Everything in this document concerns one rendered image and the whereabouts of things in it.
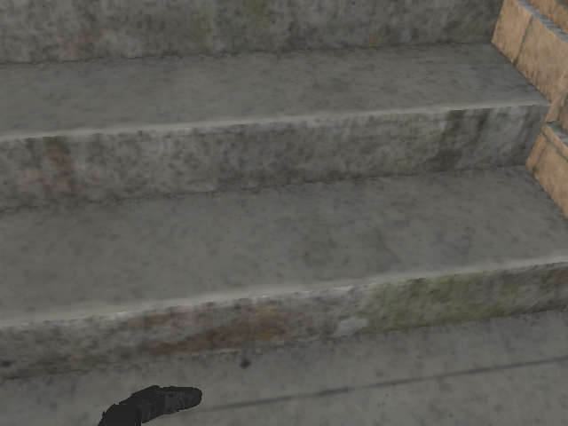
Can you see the left robot hand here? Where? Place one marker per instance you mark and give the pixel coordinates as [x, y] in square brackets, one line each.
[149, 403]

